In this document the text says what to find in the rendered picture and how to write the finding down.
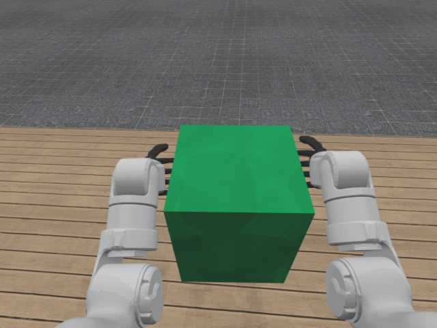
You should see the carton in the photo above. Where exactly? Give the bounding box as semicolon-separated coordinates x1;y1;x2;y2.
163;125;315;283

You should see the right robot hand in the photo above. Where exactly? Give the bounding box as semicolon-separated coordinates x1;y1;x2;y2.
297;136;326;189

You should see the robot right upper arm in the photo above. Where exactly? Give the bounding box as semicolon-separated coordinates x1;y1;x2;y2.
326;257;437;328

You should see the right robot forearm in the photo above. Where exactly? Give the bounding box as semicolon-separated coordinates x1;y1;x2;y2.
309;150;412;298

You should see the robot left upper arm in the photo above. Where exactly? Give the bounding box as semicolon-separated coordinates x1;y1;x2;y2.
54;263;164;328

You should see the left robot forearm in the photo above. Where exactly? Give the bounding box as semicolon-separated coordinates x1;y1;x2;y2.
86;158;165;315

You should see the left robot hand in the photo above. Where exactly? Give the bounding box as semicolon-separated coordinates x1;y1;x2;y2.
146;143;174;195

